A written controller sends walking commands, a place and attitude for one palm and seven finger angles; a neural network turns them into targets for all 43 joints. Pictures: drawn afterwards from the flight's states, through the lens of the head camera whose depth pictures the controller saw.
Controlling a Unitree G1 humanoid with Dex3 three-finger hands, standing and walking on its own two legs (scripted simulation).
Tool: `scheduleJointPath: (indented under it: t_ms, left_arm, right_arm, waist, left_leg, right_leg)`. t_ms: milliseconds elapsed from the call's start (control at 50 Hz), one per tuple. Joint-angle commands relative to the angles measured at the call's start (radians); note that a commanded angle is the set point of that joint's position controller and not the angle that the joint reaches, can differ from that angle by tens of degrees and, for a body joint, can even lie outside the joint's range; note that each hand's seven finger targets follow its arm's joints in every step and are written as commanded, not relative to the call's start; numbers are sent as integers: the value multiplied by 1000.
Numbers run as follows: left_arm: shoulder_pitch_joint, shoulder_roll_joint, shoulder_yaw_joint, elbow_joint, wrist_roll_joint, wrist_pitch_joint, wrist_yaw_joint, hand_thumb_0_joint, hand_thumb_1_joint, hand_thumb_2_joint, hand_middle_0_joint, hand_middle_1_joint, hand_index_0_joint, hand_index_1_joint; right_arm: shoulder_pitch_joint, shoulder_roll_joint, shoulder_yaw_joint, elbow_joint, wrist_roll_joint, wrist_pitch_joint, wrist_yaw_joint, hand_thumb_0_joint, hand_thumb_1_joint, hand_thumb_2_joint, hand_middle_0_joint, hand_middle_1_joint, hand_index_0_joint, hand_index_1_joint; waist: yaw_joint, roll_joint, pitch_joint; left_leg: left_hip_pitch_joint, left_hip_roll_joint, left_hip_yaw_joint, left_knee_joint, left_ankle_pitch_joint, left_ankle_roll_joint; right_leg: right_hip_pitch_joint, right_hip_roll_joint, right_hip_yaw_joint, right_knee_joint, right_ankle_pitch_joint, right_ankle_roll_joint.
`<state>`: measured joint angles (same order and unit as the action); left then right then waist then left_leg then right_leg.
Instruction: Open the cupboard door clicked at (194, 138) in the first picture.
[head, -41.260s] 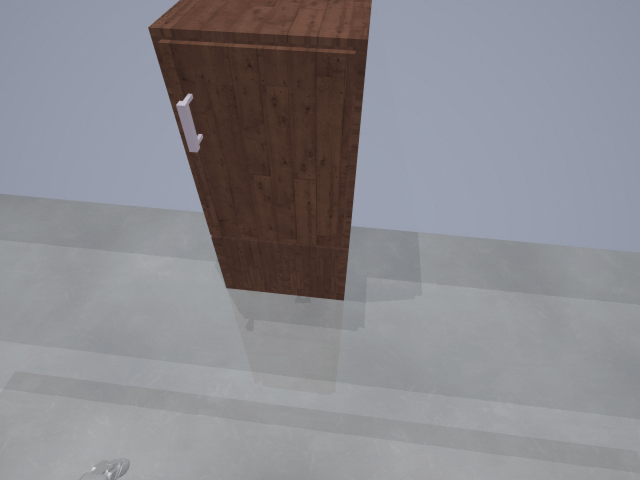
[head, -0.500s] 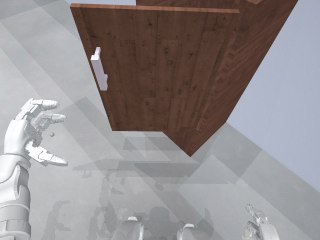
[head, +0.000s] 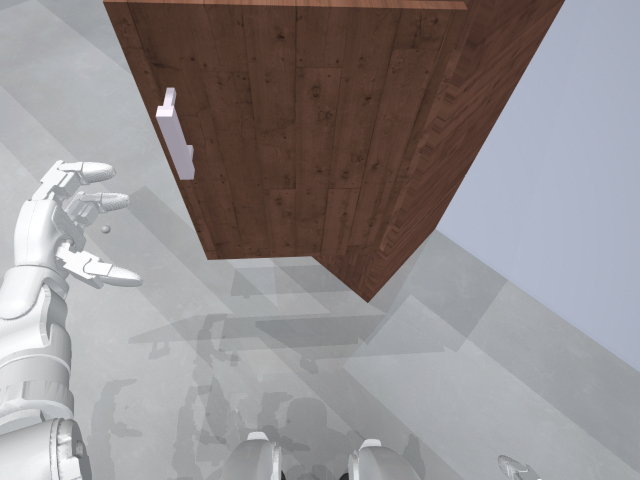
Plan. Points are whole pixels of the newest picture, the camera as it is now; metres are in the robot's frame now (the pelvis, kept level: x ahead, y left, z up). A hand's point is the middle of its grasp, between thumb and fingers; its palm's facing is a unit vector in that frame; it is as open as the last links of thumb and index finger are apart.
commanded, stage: move the hooked fingers beside the handle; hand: left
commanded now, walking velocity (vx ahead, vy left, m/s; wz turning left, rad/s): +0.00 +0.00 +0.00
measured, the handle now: (179, 135) +0.56 +0.21 +0.05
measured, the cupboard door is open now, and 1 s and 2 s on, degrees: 46 46 46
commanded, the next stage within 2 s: slide the fingers in behind the handle in 1.60 s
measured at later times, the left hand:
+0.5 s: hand (121, 185) +0.46 +0.26 +0.06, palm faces +0.07 -1.00 -0.01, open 14.0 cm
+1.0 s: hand (135, 164) +0.51 +0.26 +0.04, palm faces +0.07 -1.00 -0.02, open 14.0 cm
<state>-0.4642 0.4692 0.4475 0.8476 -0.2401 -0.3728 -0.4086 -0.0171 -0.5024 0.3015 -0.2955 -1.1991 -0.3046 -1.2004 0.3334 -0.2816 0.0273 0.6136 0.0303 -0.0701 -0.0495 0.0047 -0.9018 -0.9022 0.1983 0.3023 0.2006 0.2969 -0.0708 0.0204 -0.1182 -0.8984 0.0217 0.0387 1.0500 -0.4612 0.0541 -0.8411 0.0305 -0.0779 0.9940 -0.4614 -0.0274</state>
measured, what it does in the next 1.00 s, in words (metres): stands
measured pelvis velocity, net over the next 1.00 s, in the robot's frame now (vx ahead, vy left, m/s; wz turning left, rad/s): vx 0.00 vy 0.01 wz -0.04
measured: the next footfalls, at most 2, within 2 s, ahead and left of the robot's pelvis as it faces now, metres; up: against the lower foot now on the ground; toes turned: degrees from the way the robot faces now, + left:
none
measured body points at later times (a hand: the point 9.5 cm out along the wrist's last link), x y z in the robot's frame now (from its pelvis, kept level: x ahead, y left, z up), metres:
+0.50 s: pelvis -0.01 +0.01 -0.01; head +0.11 +0.03 +0.42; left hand +0.45 +0.31 +0.06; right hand +0.03 -0.27 -0.12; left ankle +0.02 +0.08 -0.67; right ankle +0.01 -0.11 -0.67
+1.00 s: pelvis +0.00 +0.01 -0.02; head +0.16 +0.04 +0.40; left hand +0.50 +0.32 +0.05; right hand -0.02 -0.26 -0.12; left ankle +0.02 +0.08 -0.67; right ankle +0.01 -0.11 -0.67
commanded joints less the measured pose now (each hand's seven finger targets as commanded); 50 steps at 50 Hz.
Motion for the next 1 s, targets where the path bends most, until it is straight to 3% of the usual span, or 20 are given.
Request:
scheduleJointPath:
  t_ms: [0,40,80,180,220,280,320,340,360,400,420,480,520,580,640,740,800,820,920,980]
  left_arm:
    - [-375,316,74,-143,2,-78,17,0,-500,300,-300,-1200,-300,-1200]
    - [-390,322,71,-177,12,-99,20,0,-500,300,-300,-1200,-300,-1200]
    - [-403,297,49,-177,14,-109,23,0,-500,300,-300,-1200,-300,-1200]
    - [-460,308,55,-20,18,-91,22,0,-500,300,-300,-1200,-300,-1200]
    - [-532,310,40,0,27,-92,21,0,-500,300,-300,-1200,-300,-1200]
    - [-608,346,40,26,50,-104,27,0,-500,300,-300,-1200,-300,-1200]
    - [-689,364,36,6,58,-128,34,0,-500,300,-300,-1200,-300,-1200]
    - [-691,383,52,6,63,-138,39,0,-500,300,-300,-1200,-300,-1200]
    - [-711,378,40,4,67,-145,41,0,-500,300,-300,-1200,-300,-1200]
    - [-743,366,30,26,66,-148,44,0,-500,300,-300,-1200,-300,-1200]
    - [-724,380,49,52,63,-145,44,0,-500,300,-300,-1200,-300,-1200]
    - [-720,414,56,168,77,-94,41,0,-500,300,-300,-1200,-300,-1200]
    - [-728,474,87,195,87,-71,41,0,-500,300,-300,-1200,-300,-1200]
    - [-807,493,71,140,111,-82,44,0,-500,300,-300,-1200,-300,-1200]
    - [-833,536,108,123,107,-112,49,0,-500,300,-300,-1200,-300,-1200]
    - [-848,517,90,179,114,-90,37,0,-500,300,-300,-1200,-300,-1200]
    - [-791,513,77,259,122,-34,29,0,-500,300,-300,-1200,-300,-1200]
    - [-768,528,87,262,123,-29,24,0,-500,300,-300,-1200,-300,-1200]
    - [-807,573,137,86,115,-86,39,0,-500,300,-300,-1200,-300,-1200]
    - [-802,568,155,47,105,-114,53,0,-500,300,-300,-1200,-300,-1200]
  right_arm:
    - [88,-175,-67,-83,-4,-17,-17,0,-900,-900,200,300,200,300]
    - [96,-174,-67,-85,-9,-10,-12,0,-900,-900,200,300,200,300]
    - [98,-171,-68,-81,-12,-2,-5,0,-900,-900,200,300,200,300]
    - [110,-182,-64,-61,-8,24,-9,0,-900,-900,200,300,200,300]
    - [109,-182,-59,-63,-9,31,-11,0,-900,-900,200,300,200,300]
    - [122,-189,-57,-58,-14,42,-11,0,-900,-900,200,300,200,300]
    - [128,-190,-55,-51,-19,44,-12,0,-900,-900,200,300,200,300]
    - [135,-192,-56,-45,-22,48,-10,0,-900,-900,200,300,200,300]
    - [137,-193,-56,-42,-23,50,-9,0,-900,-900,200,300,200,300]
    - [142,-196,-55,-30,-29,53,-7,0,-900,-900,200,300,200,300]
    - [153,-198,-55,-31,-30,56,-6,0,-900,-900,200,300,200,300]
    - [163,-205,-45,-31,-24,75,-6,0,-900,-900,200,300,200,300]
    - [175,-210,-40,-41,-26,83,-9,0,-900,-900,200,300,200,300]
    - [187,-207,-38,-46,-31,92,-5,0,-900,-900,200,300,200,300]
    - [203,-214,-42,-42,-37,98,0,0,-900,-900,200,300,200,300]
    - [231,-217,-41,-22,-40,114,5,0,-900,-900,200,300,200,300]
    - [240,-217,-34,-34,-36,130,5,0,-900,-900,200,300,200,300]
    - [244,-218,-33,-43,-37,131,4,0,-900,-900,200,300,200,300]
    - [253,-215,-47,-52,-47,135,12,0,-900,-900,200,300,200,300]
    - [250,-212,-55,-41,-48,133,19,0,-900,-900,200,300,200,300]
  waist:
    - [-4,75,-366]
    - [7,138,-429]
    - [0,149,-437]
    - [-29,48,-344]
    - [-37,89,-326]
    - [-49,83,-355]
    - [-60,131,-381]
    - [-51,151,-426]
    - [-58,178,-445]
    - [-70,165,-454]
    - [-64,164,-461]
    - [-81,106,-397]
    - [-78,78,-395]
    - [-84,160,-452]
    - [-91,169,-501]
    - [-109,204,-504]
    - [-119,125,-428]
    - [-102,141,-437]
    - [-86,206,-570]
    - [-83,218,-594]
  left_leg:
    - [287,4,-98,-131,316,-28]
    - [365,8,-108,-126,392,-40]
    - [400,14,-116,-123,426,-46]
    - [291,14,-113,-124,310,-33]
    - [279,10,-115,-123,272,-30]
    - [282,12,-124,-113,261,-29]
    - [310,15,-134,-99,277,-33]
    - [341,16,-139,-95,303,-38]
    - [366,19,-146,-91,314,-44]
    - [372,22,-155,-85,312,-45]
    - [364,21,-155,-79,333,-44]
    - [256,17,-135,-75,280,-29]
    - [198,11,-123,-61,278,-18]
    - [236,15,-125,-46,316,-23]
    - [276,22,-133,-30,360,-27]
    - [312,31,-144,-22,415,-34]
    - [201,25,-124,-24,360,-15]
    - [201,21,-123,-24,374,-16]
    - [324,32,-136,-6,511,-30]
    - [364,36,-137,-10,545,-36]
  right_leg:
    - [101,7,53,-104,239,1]
    - [86,11,49,-91,262,-5]
    - [66,13,44,-95,267,-4]
    - [46,14,41,-102,216,1]
    - [16,13,42,-98,182,-3]
    - [-4,13,45,-93,166,0]
    - [-34,15,45,-80,166,-5]
    - [-35,17,45,-75,174,-5]
    - [-60,16,41,-69,169,-6]
    - [-76,17,37,-67,164,-4]
    - [-68,20,36,-62,174,-7]
    - [-45,17,42,-71,171,2]
    - [-7,18,51,-68,194,3]
    - [-35,18,52,-52,210,4]
    - [-47,27,52,-46,224,3]
    - [-88,30,40,-42,245,3]
    - [-46,29,48,-57,252,12]
    - [-32,30,48,-50,265,5]
    - [-40,37,41,-25,329,1]
    - [-22,40,42,-35,344,4]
